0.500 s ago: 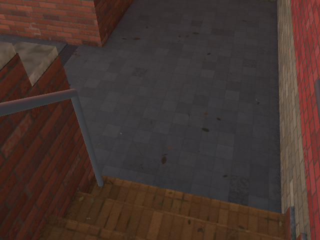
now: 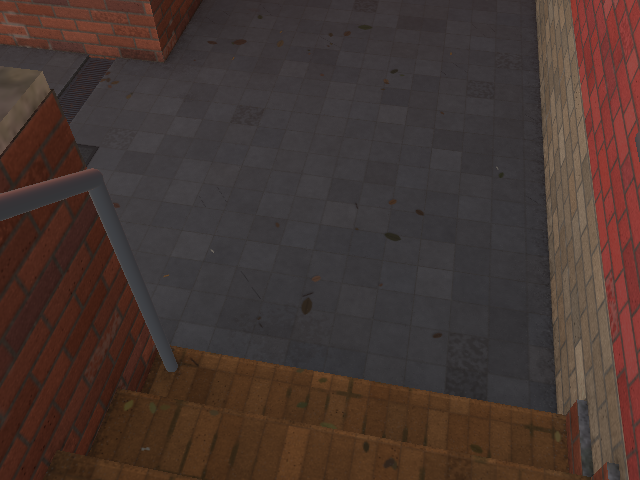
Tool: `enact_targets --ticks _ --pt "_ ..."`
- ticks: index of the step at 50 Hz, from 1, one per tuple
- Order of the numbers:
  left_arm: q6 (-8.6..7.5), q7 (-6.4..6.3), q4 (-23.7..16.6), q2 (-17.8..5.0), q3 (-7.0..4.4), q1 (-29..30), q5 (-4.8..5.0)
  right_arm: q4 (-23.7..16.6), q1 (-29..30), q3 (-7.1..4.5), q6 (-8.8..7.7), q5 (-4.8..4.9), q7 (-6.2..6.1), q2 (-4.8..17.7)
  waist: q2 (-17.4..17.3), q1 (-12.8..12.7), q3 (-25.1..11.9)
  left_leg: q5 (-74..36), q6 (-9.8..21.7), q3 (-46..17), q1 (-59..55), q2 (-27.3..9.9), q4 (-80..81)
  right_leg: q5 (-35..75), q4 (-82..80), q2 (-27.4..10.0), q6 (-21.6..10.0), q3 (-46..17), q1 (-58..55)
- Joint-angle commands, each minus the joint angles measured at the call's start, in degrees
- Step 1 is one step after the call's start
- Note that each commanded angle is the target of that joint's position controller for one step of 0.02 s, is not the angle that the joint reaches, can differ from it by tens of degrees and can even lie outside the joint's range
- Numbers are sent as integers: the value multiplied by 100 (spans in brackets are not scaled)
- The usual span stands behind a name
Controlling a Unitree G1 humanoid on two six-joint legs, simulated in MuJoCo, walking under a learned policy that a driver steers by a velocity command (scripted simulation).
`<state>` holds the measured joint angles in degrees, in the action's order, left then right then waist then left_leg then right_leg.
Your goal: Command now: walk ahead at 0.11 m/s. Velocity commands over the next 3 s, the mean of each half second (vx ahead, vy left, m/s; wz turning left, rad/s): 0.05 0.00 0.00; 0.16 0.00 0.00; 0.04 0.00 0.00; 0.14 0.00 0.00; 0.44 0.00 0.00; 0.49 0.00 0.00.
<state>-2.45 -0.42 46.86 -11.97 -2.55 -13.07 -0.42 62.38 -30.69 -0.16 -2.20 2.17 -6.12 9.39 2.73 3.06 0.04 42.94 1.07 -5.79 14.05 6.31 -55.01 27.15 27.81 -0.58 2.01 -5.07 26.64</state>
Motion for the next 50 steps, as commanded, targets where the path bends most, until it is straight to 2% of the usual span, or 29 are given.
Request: enact_targets --ticks 1,2,3,4,5,6,7,8,9,10,12,13,15,16,18,19,21,23,25,28,33,37,39,40,42,43,44,48,50 --pt "118 6 769 -189 -132 -2967 7 -118 931 -49 113 22 51 525 -359 -1440 -286 -4060 457 -158 1871 -244 -1876 1006 -770 -18 25 576 -3312" --pt "103 53 1062 -149 -133 -3665 38 -161 969 -9 145 75 130 426 4 -1671 -113 -3396 252 -19 1618 -55 -3515 1375 -2256 -807 -408 182 -3350" --pt "0 176 1216 -181 -26 -3679 -57 -5 238 49 143 -100 231 -139 1424 -1323 -301 1051 173 -69 3445 754 -5980 4545 -707 -1501 -630 -441 -4864" --pt "-63 263 1225 -116 194 -2936 -196 -66 -1006 133 125 151 323 -460 2402 -160 -598 1111 292 -998 4257 372 -6123 6399 1359 -2003 -826 -591 -5147" --pt "-3 269 1127 24 230 -2645 -88 15 -923 114 122 136 328 -143 1914 -283 -926 766 212 -1008 4539 161 -6147 6079 1379 -1965 -844 -670 -4920" --pt "14 316 1006 -103 235 -2534 -116 -169 -308 21 129 179 252 326 750 -502 -800 -283 231 -797 4405 88 -5928 4219 663 -1900 -1188 -828 -3975" --pt "-5 347 943 -490 150 -1895 -178 -293 -58 16 254 72 164 345 -81 -108 -814 -944 211 -561 3772 -60 -5937 3565 300 -2029 -1499 -1082 -2781" --pt "-40 313 924 -799 113 -1509 -194 -394 11 51 411 -19 122 220 -285 185 -670 -1148 45 -557 3440 -295 -5896 3365 131 -2467 -2114 -1575 -2023" --pt "-33 121 1006 -959 104 -1203 -298 -668 455 117 529 82 36 90 126 252 -463 -1468 -107 -1200 3569 -634 -5313 769 -301 -2857 -2361 -2242 -1285" --pt "-75 123 862 -117 314 -1299 -234 -621 911 -61 556 51 -4 588 -969 -15 102 -2264 -41 -1095 3464 -450 -4811 500 -83 -1853 -1784 -1396 -715" --pt "-94 39 1209 145 437 -1867 -161 -640 737 -26 550 -50 -9 69 -55 40 205 -2723 -68 -907 3710 -395 -4250 769 161 -1343 -1292 -1035 -765" --pt "-22 -162 1209 100 429 -1966 -41 -830 966 -28 559 -150 11 18 -44 15 409 -3716 -171 -966 3514 -413 -2754 429 72 -1091 -1192 -562 -635" --pt "77 -334 1333 322 495 -2091 -92 -1039 1255 64 603 -146 118 -292 272 55 97 -4348 -283 -468 2727 -808 -613 169 20 -837 -845 -332 -863" --pt "159 -324 1263 268 486 -1782 -103 -1052 1223 58 649 -97 198 -259 424 114 -233 -4169 -378 -130 1705 -818 -306 210 -42 -720 -725 -237 -512" --pt "245 -222 1106 -11 341 -1615 37 -1164 1401 48 743 -17 330 -94 772 -46 24 -3540 -465 381 399 -651 377 -1343 -638 -621 -643 -152 134" --pt "177 -147 1065 42 367 -1285 -16 -1056 1183 26 750 -50 365 -53 966 72 170 -4004 -406 136 -109 -802 2 -1969 -719 -791 -785 -484 556" --pt "226 -121 1136 108 311 -1467 163 -1117 1232 50 713 -69 336 -9 424 -52 904 -3390 -200 204 140 -693 1942 -2365 -835 -604 -705 -291 138" --pt "305 -63 1346 125 233 -2504 51 -948 1079 0 704 -141 350 274 -434 -518 852 -4107 -33 -45 -365 -973 2306 -2932 -921 -424 -527 -651 -317" --pt "414 -67 1263 19 115 -2368 82 -886 1148 -68 757 35 360 448 -706 -582 948 -3145 16 -101 -192 -966 2778 -4733 -1249 -75 -509 -370 -428" --pt "560 -137 1007 -5 41 -1788 86 -786 1092 -124 668 5 320 428 -721 -488 951 -2205 -6 -93 266 -735 3344 -5523 -1305 89 -476 44 -1026" --pt "429 -161 767 -141 -88 -1683 90 -801 998 -262 414 45 233 585 -447 -510 468 -671 421 -36 546 -556 3135 -6586 -777 84 -781 201 -1278" --pt "243 -199 667 92 -44 -1581 139 -563 218 -329 147 34 299 677 -858 -192 348 -515 1025 -1162 -144 -1141 3438 -5816 618 400 -694 594 -408" --pt "109 -244 554 191 -12 -1286 141 -497 -112 -337 185 -151 317 766 -1128 -120 341 -1919 1437 -2272 -591 -1635 3766 -5691 1174 399 -564 506 167" --pt "66 -243 618 328 27 -1601 212 -544 390 -275 150 -177 288 674 -1261 -474 371 -3097 1448 -2125 -353 -1672 3300 -5590 489 139 -572 262 -135" --pt "76 -231 969 106 8 -2367 104 -817 1371 -197 137 -48 303 511 -551 -810 87 -5494 881 -735 240 -1114 2316 -3540 53 16 -553 166 -1422" --pt "125 -228 1059 -234 -58 -2416 122 -847 1227 -202 90 -45 333 546 162 -567 -34 -5603 618 -154 558 -642 1866 -2202 441 -9 -634 80 -1916" --pt "178 -226 1062 -212 -40 -2403 140 -742 1069 -136 27 -104 352 410 457 -580 -245 -5472 399 -73 827 -552 1723 -1113 554 -172 -757 -54 -2381" --pt "249 -172 1070 8 126 -1973 99 -439 953 -80 22 4 417 352 47 -458 -200 -5641 243 -174 674 -645 1580 956 569 -475 -829 -238 -2461" --pt "195 -118 1093 -4 154 -1656 89 -315 954 -76 95 66 374 337 -216 -338 -151 -6353 234 -243 -90 -713 1925 483 403 -307 -618 -110 -1997"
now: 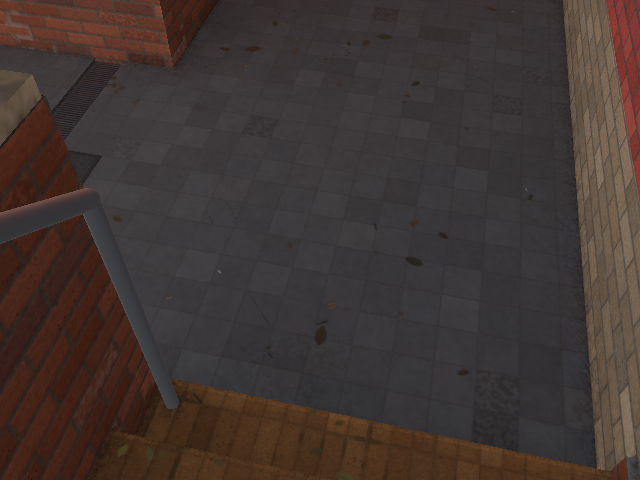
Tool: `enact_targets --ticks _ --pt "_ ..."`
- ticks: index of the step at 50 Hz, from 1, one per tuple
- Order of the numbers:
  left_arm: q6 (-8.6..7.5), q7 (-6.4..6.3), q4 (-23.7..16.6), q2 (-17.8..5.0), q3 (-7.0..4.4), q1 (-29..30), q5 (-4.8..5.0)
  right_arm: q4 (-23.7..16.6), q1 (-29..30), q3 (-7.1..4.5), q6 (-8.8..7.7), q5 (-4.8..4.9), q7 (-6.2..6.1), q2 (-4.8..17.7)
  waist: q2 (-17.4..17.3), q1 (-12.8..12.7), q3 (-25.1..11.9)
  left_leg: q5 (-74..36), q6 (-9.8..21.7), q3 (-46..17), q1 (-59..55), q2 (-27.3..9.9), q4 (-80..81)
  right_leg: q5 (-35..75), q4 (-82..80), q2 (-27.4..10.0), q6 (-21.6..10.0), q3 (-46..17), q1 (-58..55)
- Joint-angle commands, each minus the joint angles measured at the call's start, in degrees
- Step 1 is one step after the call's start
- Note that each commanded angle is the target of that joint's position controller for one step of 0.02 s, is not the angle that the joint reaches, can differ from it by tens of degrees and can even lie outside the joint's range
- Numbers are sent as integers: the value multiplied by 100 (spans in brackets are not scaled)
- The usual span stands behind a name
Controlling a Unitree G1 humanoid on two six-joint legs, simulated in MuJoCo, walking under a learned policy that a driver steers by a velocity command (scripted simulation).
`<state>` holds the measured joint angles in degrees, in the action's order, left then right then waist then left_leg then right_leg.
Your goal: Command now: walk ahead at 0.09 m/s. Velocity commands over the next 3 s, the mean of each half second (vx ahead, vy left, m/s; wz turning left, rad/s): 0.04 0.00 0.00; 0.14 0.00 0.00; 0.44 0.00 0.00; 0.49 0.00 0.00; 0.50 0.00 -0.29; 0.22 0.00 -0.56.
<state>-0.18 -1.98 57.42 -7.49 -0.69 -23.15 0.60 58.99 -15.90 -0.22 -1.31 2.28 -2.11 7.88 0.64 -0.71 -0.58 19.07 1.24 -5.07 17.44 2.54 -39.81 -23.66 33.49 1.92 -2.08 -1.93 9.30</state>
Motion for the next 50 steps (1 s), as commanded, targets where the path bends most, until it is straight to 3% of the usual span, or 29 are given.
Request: enact_targets --ticks 1,4,8,15,24,31,34,35,37,39,42,44,46,48,49,50 --pt "-68 57 101 -437 -25 -634 10 63 -451 -73 51 44 -49 488 -134 28 -51 -4310 219 -329 -721 -359 497 5308 -272 -506 -116 -423 -133" --pt "-140 89 238 -421 -36 -555 85 139 -181 -83 112 45 -101 498 -116 2 122 -4699 211 -281 -1101 -367 764 5014 -648 -397 111 -421 -130" --pt "-173 105 366 -256 -48 -378 82 252 25 -114 82 58 -119 448 -102 11 168 -4680 128 -186 -1302 -330 1141 4806 -1034 -307 273 -362 -337" --pt "-219 100 485 -290 -133 -290 101 289 291 -259 -54 57 -137 578 7 -45 27 -4908 146 -131 -1429 -356 1383 4910 -1301 -306 460 -292 -713" --pt "-99 126 580 -403 -156 -315 14 371 351 -259 58 34 -92 599 151 -48 -159 -4380 150 -183 -1228 -437 1522 5475 -1402 -536 266 -419 -1173" --pt "54 110 616 -428 -118 -416 41 420 282 -215 239 45 -83 661 93 10 -155 -4006 121 -238 -1277 -559 1584 4940 -1561 -590 204 -458 -1110" --pt "180 70 578 -509 -137 -453 17 396 298 -200 330 -14 -69 712 66 -1 -34 -3145 97 -143 -1130 -509 1646 4136 -1569 -526 181 -438 -1017" --pt "199 63 620 -562 -155 -476 19 368 333 -160 379 -29 -76 643 141 8 85 -2741 74 -111 -1225 -506 1772 3470 -1662 -494 127 -507 -663" --pt "284 -6 537 -413 -96 -297 8 412 251 -147 457 33 -113 620 -131 56 352 -1320 8 -41 -969 -392 1977 1848 -1980 -420 105 -525 -471" --pt "295 -53 475 -566 -149 -321 45 424 217 -182 470 -56 -127 728 96 13 898 -23 15 123 -542 -175 1942 13 -2168 -339 -3 -547 49" --pt "195 -132 262 -832 -271 -407 127 306 173 -240 298 -27 -165 732 422 -24 1194 1257 124 440 -135 101 1297 -1988 -2264 -539 -393 -974 692" --pt "110 -156 123 -908 -322 -510 169 245 157 -226 97 -30 -113 582 616 -70 1244 1186 199 508 171 62 809 -2242 -2187 -854 -678 -1400 762" --pt "63 -177 5 -960 -367 -540 148 229 34 -215 -72 -73 -8 519 664 -52 1136 860 262 505 257 -51 528 -1953 -1896 -1021 -848 -1588 823" --pt "20 -186 -230 -812 -327 -269 151 353 -544 -235 -160 -78 53 545 294 175 1035 1102 404 238 -261 -116 821 -1685 -1075 -632 -715 -1156 1520" --pt "-18 -196 -375 -602 -264 -93 163 452 -1061 -281 -175 -80 45 703 -277 330 1066 1745 608 -420 -595 -395 1317 -1537 -90 -150 -476 -559 2206" --pt "-83 -221 -508 -347 -196 15 169 475 -1600 -365 -139 -136 82 1045 -1391 490 899 2301 1104 -1981 -950 -1178 2307 -1247 1399 320 -268 70 2798"
Over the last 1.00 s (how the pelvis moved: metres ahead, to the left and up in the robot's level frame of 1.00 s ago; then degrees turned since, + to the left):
0.18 0.04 -0.12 -2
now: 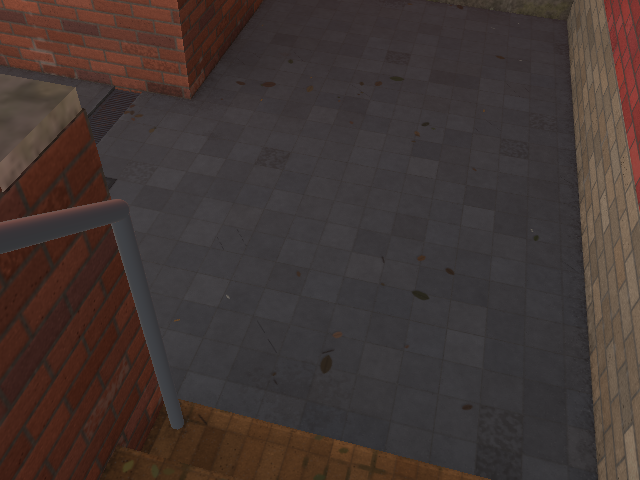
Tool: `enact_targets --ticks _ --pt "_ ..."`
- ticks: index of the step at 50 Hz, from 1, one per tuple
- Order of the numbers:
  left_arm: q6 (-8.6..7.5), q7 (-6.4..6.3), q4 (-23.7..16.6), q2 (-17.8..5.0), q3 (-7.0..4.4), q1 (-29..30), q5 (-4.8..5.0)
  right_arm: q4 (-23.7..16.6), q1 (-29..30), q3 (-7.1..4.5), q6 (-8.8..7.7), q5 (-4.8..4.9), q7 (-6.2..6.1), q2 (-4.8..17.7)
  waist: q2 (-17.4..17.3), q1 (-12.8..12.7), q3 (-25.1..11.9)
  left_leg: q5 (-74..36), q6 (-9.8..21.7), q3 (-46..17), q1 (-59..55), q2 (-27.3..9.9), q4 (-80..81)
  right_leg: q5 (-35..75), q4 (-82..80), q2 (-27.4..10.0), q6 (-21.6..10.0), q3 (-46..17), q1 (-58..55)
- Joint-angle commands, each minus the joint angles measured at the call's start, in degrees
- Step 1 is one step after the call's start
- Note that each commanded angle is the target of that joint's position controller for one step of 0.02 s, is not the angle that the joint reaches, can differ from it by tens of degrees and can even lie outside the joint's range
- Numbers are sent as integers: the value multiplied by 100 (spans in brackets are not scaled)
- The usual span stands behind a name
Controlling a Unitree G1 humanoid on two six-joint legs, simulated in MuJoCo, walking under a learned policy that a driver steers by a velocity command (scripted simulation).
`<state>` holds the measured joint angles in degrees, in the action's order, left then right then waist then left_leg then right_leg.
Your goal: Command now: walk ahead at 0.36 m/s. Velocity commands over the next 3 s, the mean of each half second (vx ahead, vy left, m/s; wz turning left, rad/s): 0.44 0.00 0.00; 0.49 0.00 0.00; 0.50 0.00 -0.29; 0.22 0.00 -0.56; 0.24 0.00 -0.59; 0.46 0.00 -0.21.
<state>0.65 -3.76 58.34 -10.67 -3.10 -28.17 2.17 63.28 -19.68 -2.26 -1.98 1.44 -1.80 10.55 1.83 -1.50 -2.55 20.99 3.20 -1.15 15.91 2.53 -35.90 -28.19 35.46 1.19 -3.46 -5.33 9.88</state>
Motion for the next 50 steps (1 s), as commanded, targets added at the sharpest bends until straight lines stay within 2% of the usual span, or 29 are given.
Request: enact_targets --ticks 1,2,4,7,10,12,15,17,19,21,22,23,24,25,26,27,28,29,30,32,34,35,36,38,40,44,47,49,50 --pt "-255 -57 -774 -261 -1 782 36 56 -1678 -201 -83 -168 117 1012 -1675 726 1046 1986 1521 -3980 -1069 -1936 2514 -1374 2441 319 -27 253 3471" --pt "-356 -27 -854 -316 -6 776 63 0 -1518 -200 -162 -196 140 1060 -1109 531 1135 1665 1732 -4299 -963 -2208 2325 -842 3015 -30 -58 -206 3903" --pt "-398 -5 -756 -408 -43 504 -87 -184 -1031 -162 -191 -74 148 858 -445 281 901 360 1465 -3349 -929 -2048 1790 127 3322 -473 -43 -220 4072" --pt "-300 107 -500 -423 -113 36 -178 -267 -856 -29 -169 -220 123 515 -560 46 347 -941 1149 -1992 -14 -1397 1348 1642 3375 -609 42 39 2928" --pt "-292 251 -717 -432 -129 512 -175 -26 -1358 120 -252 -23 59 207 -536 73 406 -673 920 -1577 -258 -1097 714 3041 2815 -829 -45 -294 3493" --pt "-364 337 -993 -495 -101 1222 -270 44 -1790 164 -308 -71 2 272 -785 375 523 -633 875 -1827 -700 -1225 353 3710 2105 -777 -96 -277 4193" --pt "-411 524 -1111 -244 -15 1516 -424 -207 -1294 185 -264 -76 -180 472 -521 369 732 113 729 -733 1643 -508 -71 5555 171 -176 182 513 1713" --pt "-319 541 -1321 -180 14 1746 -226 -179 -1175 116 -176 -69 -185 725 -749 481 778 245 794 -794 2096 -534 -490 4962 91 -75 346 530 1011" --pt "-229 549 -1298 -266 -3 1444 -193 -168 -1215 102 -63 -38 -218 652 -848 472 731 -87 840 -1065 1706 -683 -1261 4322 288 -85 355 498 1109" --pt "-186 513 -937 -438 -119 436 -135 -216 -928 72 49 -14 -210 661 -819 14 651 -910 760 -1324 1442 -802 -2281 3492 180 -216 286 591 637" --pt "-237 524 -793 -499 -169 65 14 -160 -904 91 95 103 -228 428 -180 -159 751 -904 582 -1182 920 -643 -3346 3539 -1369 -588 107 367 598" --pt "-303 551 -513 -453 -211 -706 -36 -20 -746 73 85 79 -235 444 59 -623 547 -1060 430 -1016 1177 -475 -4763 4357 -2164 -669 -68 688 -506" --pt "-301 582 -164 -508 -223 -1737 -184 94 -842 39 -31 36 -155 301 966 -1101 123 939 225 -678 2670 483 -7866 5730 -1674 -1229 -519 46 -2083" --pt "-332 698 -21 -423 23 -1783 -274 -116 -1080 111 -189 -22 -18 -117 1909 -555 183 3055 299 -873 4591 626 -9370 8273 762 -1516 -224 -48 -2737" --pt "-320 768 -38 -637 -11 -1795 -266 -303 -1715 66 -320 221 86 68 2312 -101 -588 2601 275 -1152 4906 468 -9362 8571 825 -2093 -705 -1044 -2903" --pt "-362 798 97 -1283 -224 -1762 -146 -621 -1458 68 -381 284 63 271 1856 -54 -841 1856 236 -864 5204 178 -8955 4745 -310 -2682 -1585 -2355 -2395" --pt "-351 779 98 -951 -136 -1347 -157 -782 -599 91 -257 362 -22 281 553 8 -159 1177 281 -769 5742 -379 -7982 1679 -988 -2673 -1657 -2677 -1647" --pt "-326 745 -53 -555 24 -554 -267 -945 75 109 -46 261 -105 251 -358 154 598 650 245 -411 5600 -585 -7737 352 -1510 -2344 -1456 -2819 -460" --pt "-461 677 -127 -343 168 -128 -395 -1031 241 76 0 253 -105 288 -323 347 925 -558 211 -848 5340 -877 -6413 554 -1250 -2195 -1185 -2795 396" --pt "-545 438 -186 -59 346 191 -458 -1025 7 -7 15 -5 -73 432 -96 661 1249 -1816 -106 -678 4270 -954 -4416 2200 -1075 -1486 -857 -1503 1769" --pt "-551 227 -60 -463 221 25 -372 -1119 165 14 -3 -202 -59 179 413 550 925 -2572 -259 -455 3092 -972 -3193 3350 -1146 -1199 -933 -1216 2042" --pt "-550 207 28 -687 154 -160 -427 -1046 -17 -1 0 -151 9 155 448 614 648 -2991 -225 -369 2624 -850 -3596 3508 -889 -1258 -927 -1231 2086" --pt "-578 109 190 -490 176 -544 -252 -1259 357 -44 -48 -124 77 321 354 430 681 -3554 -143 -821 3642 -1038 -3049 3093 -503 -1312 -908 -1338 975" --pt "-615 62 265 -268 241 -1043 -165 -1621 1429 -82 -121 -103 201 488 165 -37 850 -4144 44 -811 4625 -973 -1614 2332 -125 -1278 -757 -1451 -88" --pt "-543 -50 130 -160 294 -787 -116 -1717 1785 -14 -134 -338 418 230 -95 -100 850 -5754 38 -365 2768 -652 -158 1362 161 -694 -583 -523 1107" --pt "-396 79 112 -273 199 -633 -59 -1986 1756 31 74 -88 470 129 70 -292 1163 -4835 -102 -134 1781 -462 129 912 727 -668 -680 -596 1593" --pt "-205 18 48 -406 91 -549 -121 -2261 2100 1 -94 -6 551 309 271 -580 1157 -4087 -164 -239 1876 -712 1231 1711 1654 -812 -723 -829 433" --pt "-267 89 32 -624 4 17 -159 -1729 152 -252 -110 56 485 768 392 468 669 -3788 172 -268 382 -1050 1879 2648 3206 -871 -664 -894 429" --pt "-375 185 241 -453 11 -59 -106 -1279 -956 -369 -115 -81 432 976 13 900 207 -4106 195 236 -1211 -825 1862 2870 4744 -390 -471 -524 961"
Over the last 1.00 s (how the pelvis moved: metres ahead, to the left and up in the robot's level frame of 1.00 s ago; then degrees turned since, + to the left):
-0.03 0.03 0.00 1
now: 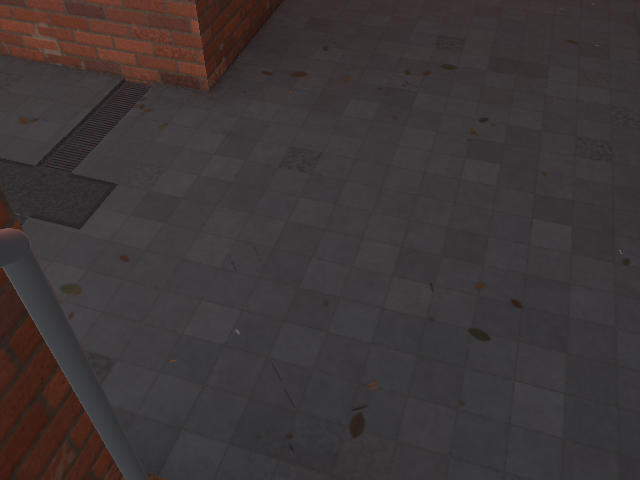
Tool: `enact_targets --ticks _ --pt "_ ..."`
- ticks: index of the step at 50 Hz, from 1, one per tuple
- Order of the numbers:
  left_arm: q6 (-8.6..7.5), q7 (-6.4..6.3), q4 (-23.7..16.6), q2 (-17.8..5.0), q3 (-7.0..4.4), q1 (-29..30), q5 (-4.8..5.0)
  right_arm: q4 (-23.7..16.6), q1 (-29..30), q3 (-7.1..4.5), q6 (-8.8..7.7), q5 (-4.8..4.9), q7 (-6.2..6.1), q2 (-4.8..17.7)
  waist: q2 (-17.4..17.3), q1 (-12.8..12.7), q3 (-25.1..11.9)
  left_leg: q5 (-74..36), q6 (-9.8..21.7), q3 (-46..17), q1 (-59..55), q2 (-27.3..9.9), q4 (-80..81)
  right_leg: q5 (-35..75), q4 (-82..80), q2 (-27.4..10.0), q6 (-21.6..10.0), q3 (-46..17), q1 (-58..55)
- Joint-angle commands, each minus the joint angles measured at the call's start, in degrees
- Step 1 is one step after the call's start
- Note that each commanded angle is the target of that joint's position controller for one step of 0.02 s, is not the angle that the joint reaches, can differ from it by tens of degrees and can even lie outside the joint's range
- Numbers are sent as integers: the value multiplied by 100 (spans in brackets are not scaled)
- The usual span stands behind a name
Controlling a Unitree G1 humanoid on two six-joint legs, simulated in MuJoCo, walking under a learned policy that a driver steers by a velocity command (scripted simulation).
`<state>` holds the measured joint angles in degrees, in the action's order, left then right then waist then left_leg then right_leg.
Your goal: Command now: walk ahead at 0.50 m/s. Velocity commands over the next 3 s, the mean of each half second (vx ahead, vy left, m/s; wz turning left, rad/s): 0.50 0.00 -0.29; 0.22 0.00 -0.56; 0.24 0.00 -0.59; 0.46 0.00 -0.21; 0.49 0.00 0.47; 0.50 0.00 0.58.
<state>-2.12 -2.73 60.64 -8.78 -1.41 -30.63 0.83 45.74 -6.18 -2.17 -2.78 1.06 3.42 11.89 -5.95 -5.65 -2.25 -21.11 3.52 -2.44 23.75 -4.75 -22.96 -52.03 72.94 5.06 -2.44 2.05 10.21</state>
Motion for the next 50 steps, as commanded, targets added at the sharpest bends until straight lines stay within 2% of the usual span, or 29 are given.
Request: enact_targets --ticks 1,2,3,4,5,6,8,11,15,17,21,23,26,27,28,29,30,31,32,33,34,35,36,38,39,41,42,45,50 --pt "-205 141 134 -453 -195 56 140 1006 -3540 -361 -11 -205 -112 934 -374 1681 -147 -1555 500 28 -3558 -547 -251 2235 3980 125 -209 -848 2434" --pt "-261 202 45 -88 -115 -809 213 1077 -3343 -136 41 -278 -69 671 -1499 1050 -414 -3340 813 -568 -4669 -995 -2150 -150 5009 246 -71 -1299 4313" --pt "-298 218 -229 -438 -158 -804 241 980 -3237 -155 65 -124 -11 648 -1440 1051 -1027 -2298 1227 -1303 -4581 -1364 -1920 162 4885 65 38 -1459 4650" --pt "-223 149 -605 -548 -166 -315 272 957 -2985 -254 59 49 36 894 -716 1002 -1075 1523 1631 -2213 -3936 -1787 -866 1115 4017 -251 10 -1256 4879" --pt "-98 30 -867 -516 -175 222 309 1022 -2505 -242 93 88 28 879 187 741 -479 3804 1702 -2717 -2862 -1894 -118 1830 3783 -527 29 -796 5045" --pt "46 -41 -953 -678 -255 463 350 769 -1735 -103 28 -149 36 506 816 441 97 5046 1487 -2848 -1417 -1814 343 3087 2505 -765 -110 -1077 4622" --pt "153 -30 -973 -464 -243 536 207 907 -1571 -28 -199 -299 -66 293 614 252 687 3817 931 -2300 -151 -1503 72 4243 1277 -962 -125 -1577 4359" --pt "136 61 -1064 -387 -286 416 49 1205 -1854 -69 -256 -410 -409 590 30 60 190 1602 934 -1360 37 -1084 -268 5243 198 -930 70 -1463 3504" --pt "82 240 -1654 -601 -364 1533 -16 1432 -2232 -23 -351 14 -649 286 191 317 504 2242 318 -305 -528 -716 -984 7687 -2497 -709 -99 -1728 3830" --pt "86 406 -1766 -319 -258 1922 -105 1443 -2228 56 -273 -78 -734 250 149 483 507 3339 259 253 263 -465 -1136 8891 -3059 -500 -76 -1058 2561" --pt "192 507 -1768 -528 -278 1833 -143 1257 -2224 -2 -255 -57 -633 415 126 585 781 3815 409 214 73 -725 -2072 8624 -2649 -528 -68 -1057 2568" --pt "200 564 -2129 -352 -160 2805 -18 1252 -2567 -37 -121 -42 -649 302 333 1170 1157 3709 374 186 -551 -783 -2497 7645 -3610 -533 11 -623 3041" --pt "145 694 -2123 -371 -161 2903 202 1166 -2598 -119 42 -23 -645 527 314 1371 1237 2595 371 -63 -1368 -1186 -3468 6213 -4559 -812 -156 -381 3153" --pt "155 660 -1818 -720 -366 1938 105 1183 -2114 -192 48 -145 -549 747 87 702 511 1522 358 259 -592 -937 -4559 6691 -4219 -562 -319 73 951" --pt "133 621 -1424 -1020 -505 659 11 960 -1552 -148 -67 -93 -500 763 239 -42 82 238 176 717 9 -675 -6063 7475 -4757 -168 -509 620 -640" --pt "116 609 -1144 -1276 -580 -187 -62 831 -1224 -177 -172 -26 -546 780 1226 -618 144 2713 -209 985 675 111 -8858 9177 -5990 -822 -1101 -305 -1473" --pt "75 607 -1098 -1592 -451 -149 -236 609 -2203 -16 -297 -109 -449 18 2696 191 -518 7358 -576 508 3579 569 -10669 13033 -3279 -1896 -1862 -1680 -3796" --pt "98 535 -1170 -1347 -393 -204 -42 267 -2085 -39 -406 -65 -374 492 2508 29 -1675 7231 -715 -128 4047 311 -10298 12741 -3204 -2380 -2405 -2395 -4261" --pt "166 485 -1287 -1215 -340 -57 -10 -42 -1335 -123 -369 60 -375 796 1149 -136 -1412 6457 -626 -217 4381 130 -9520 10328 -3712 -2395 -2273 -2500 -3680" --pt "238 417 -1373 -1554 -440 518 56 -244 -1012 -85 -273 30 -489 535 457 220 -950 6144 -678 -100 4409 102 -9223 8936 -3881 -2341 -2234 -2814 -2603" --pt "155 410 -1524 -1433 -350 1005 -15 -253 -1076 -143 -178 113 -564 520 146 588 -672 4738 -590 -557 4179 -63 -7767 7341 -3999 -2475 -2021 -3184 -1390" --pt "122 392 -1759 -1194 -264 1641 -107 -262 -1023 -168 -39 -1 -677 527 159 884 -266 4304 -645 -530 3853 -129 -7424 7389 -4105 -2324 -1876 -3292 -259" --pt "67 234 -1898 -1171 -229 1924 -31 -416 -797 -189 44 -137 -746 566 39 1046 196 3472 -806 -327 3000 -34 -5948 7728 -4442 -1815 -1630 -2621 1075" --pt "97 19 -1896 -1286 -303 1962 -31 -582 -684 -131 62 -436 -806 260 642 1081 -171 2805 -939 -98 1711 127 -4350 9040 -4146 -1165 -1395 -1935 1515" --pt "114 -64 -1996 -1479 -347 2050 -212 -389 -1155 -155 -3 -421 -752 358 930 1211 -807 1736 -984 -78 1095 280 -5017 9927 -3704 -1159 -1417 -1880 1328" --pt "-16 -195 -1714 -1099 -290 1037 147 -750 -310 -321 23 -152 -607 799 1019 688 -444 1026 -980 -740 2877 209 -4228 8115 -3494 -1194 -1328 -2300 -58" --pt "27 -308 -1672 -849 -233 951 279 -973 113 -248 60 -238 -568 627 824 616 -122 377 -960 -741 2654 293 -2987 6882 -3326 -868 -1197 -2070 335" --pt "128 -309 -1831 -939 -266 1145 155 -1456 804 -134 43 -303 -360 227 890 408 9 -774 -810 -511 849 711 -1209 4335 -3188 -311 -1010 -2178 1591" --pt "211 -382 -1974 -704 -188 915 123 -1336 142 -233 -62 -123 -190 546 1115 311 348 -819 -597 -1179 444 108 752 3196 -1943 -132 -913 -2839 694"
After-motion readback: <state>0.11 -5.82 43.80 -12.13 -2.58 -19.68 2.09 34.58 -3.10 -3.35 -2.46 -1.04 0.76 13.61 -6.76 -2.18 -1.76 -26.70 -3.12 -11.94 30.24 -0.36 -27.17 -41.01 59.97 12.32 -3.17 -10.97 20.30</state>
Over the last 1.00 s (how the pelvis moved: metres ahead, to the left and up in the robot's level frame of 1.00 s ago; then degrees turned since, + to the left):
0.41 -0.02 -0.31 -1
